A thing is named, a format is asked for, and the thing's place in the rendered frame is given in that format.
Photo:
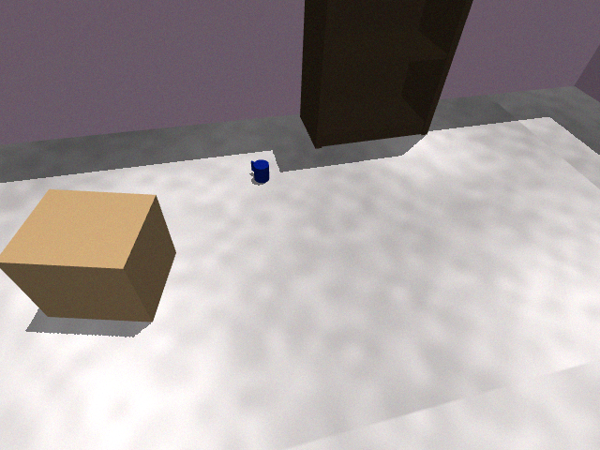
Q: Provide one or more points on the bookshelf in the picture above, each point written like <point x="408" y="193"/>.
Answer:
<point x="375" y="69"/>

